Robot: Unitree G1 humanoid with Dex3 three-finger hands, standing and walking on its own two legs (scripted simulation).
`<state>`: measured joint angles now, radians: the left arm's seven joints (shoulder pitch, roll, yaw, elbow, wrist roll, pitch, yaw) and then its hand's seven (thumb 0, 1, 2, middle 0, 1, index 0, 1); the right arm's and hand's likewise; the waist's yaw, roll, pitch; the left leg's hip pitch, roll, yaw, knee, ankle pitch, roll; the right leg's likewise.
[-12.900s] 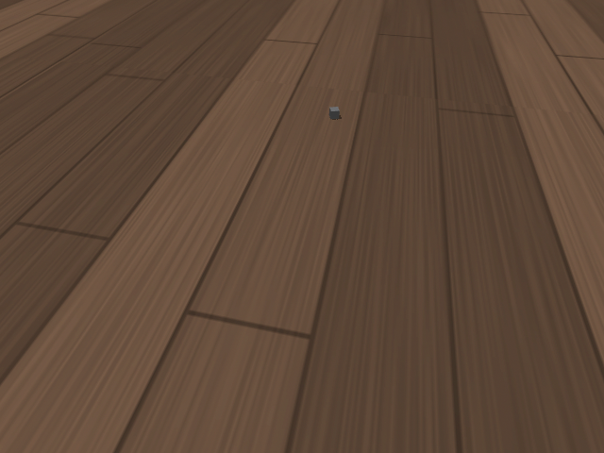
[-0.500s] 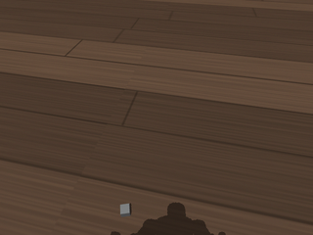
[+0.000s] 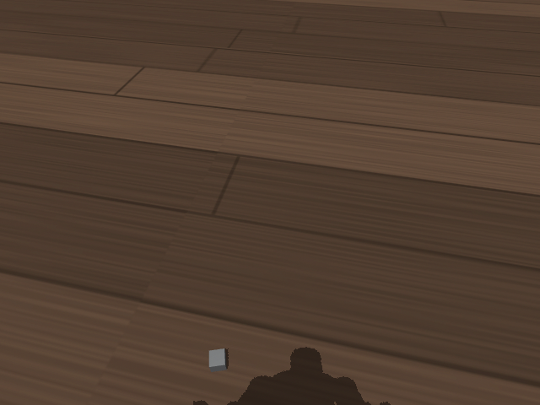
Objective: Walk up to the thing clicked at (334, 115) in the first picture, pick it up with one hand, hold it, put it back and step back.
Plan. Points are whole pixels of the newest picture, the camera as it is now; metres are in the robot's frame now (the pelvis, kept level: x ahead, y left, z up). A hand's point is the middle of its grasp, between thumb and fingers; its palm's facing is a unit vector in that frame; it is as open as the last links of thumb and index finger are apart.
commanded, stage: stand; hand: left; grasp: from above
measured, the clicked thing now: (217, 360) +0.45 +0.21 -0.76
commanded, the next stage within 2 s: rise first in 0.68 s
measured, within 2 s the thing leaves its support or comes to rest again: neither
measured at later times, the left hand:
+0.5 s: hand out of the picture +0.07 +0.25 -0.16, palm faces -0.03 -0.94 -0.34, open 7.4 cm
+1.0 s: hand out of the picture +0.15 +0.25 -0.17, palm faces +0.01 -0.94 -0.33, open 8.6 cm
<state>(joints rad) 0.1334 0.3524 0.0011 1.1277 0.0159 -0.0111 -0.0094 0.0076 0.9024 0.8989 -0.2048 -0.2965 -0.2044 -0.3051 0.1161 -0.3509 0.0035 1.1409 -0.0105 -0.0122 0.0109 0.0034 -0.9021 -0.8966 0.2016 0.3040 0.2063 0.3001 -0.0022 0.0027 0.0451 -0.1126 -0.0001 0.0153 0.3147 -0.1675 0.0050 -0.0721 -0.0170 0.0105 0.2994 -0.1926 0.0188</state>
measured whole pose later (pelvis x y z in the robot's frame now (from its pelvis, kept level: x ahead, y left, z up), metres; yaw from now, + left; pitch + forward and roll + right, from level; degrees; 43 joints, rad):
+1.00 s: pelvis -0.01 +0.00 -0.02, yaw +1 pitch +6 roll -1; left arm -0.06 0.35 0.14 1.06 0.09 -0.01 -0.03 0.01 0.55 0.89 -0.23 -0.57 -0.22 -0.59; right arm 0.21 -0.27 -0.01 0.80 0.02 -0.04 -0.02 0.00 -0.92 -0.90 0.20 0.30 0.20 0.30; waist -0.02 -0.01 0.01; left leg -0.43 0.01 0.00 0.60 -0.27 0.00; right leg -0.38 -0.01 0.00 0.58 -0.30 0.01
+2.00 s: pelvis -0.05 +0.00 -0.22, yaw -1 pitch +30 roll -2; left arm -0.07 0.43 0.13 0.65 0.58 0.00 0.08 0.00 -0.32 0.78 -0.33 -0.82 -0.32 -0.84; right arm 0.10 -0.29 -0.04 0.61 0.00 -0.20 0.03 0.01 -0.92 -0.90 0.20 0.30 0.21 0.30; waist -0.03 0.01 -0.19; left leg -1.55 0.02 -0.03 1.67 -0.65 0.00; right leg -1.49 0.01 -0.02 1.66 -0.70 0.01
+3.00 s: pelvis -0.10 +0.00 -0.44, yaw -7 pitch +34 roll -7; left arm -0.89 0.73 0.15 1.41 1.23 -0.19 0.41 0.00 -0.17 0.70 -0.42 -0.67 -0.42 -0.68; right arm 0.11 -0.24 0.03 0.77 -0.14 -0.06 0.12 0.00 -0.90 -0.90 0.20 0.30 0.21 0.30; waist -0.18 -0.02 -0.07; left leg -2.29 0.04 -0.12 2.35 -0.67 0.00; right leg -2.19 0.05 -0.09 2.30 -0.71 0.02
